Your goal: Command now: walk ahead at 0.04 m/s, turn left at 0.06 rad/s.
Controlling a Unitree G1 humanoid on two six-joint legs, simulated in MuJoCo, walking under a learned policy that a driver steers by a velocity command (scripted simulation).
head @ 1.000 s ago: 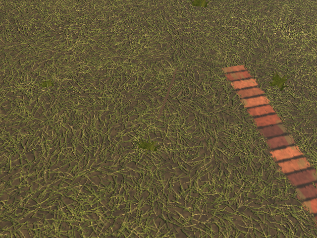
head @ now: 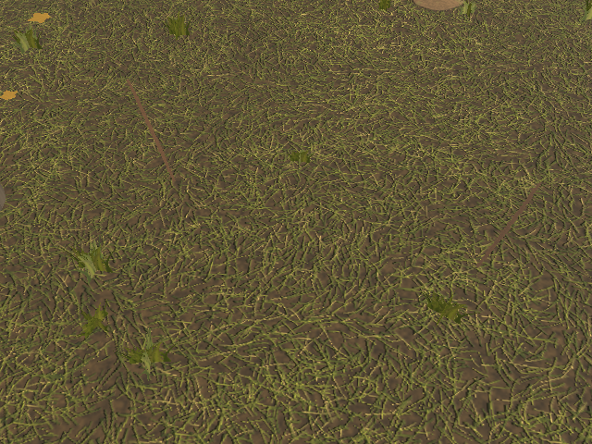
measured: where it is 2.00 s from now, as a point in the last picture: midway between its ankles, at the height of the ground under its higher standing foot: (317, 316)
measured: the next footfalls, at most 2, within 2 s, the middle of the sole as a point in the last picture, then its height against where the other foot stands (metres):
right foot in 0.68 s outside the picture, level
left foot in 1.24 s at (275, 364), level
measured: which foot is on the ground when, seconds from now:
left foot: down 0.00-0.68, up 0.70-1.00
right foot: down 0.00-0.26, up 0.28-0.66, down 0.68-1.00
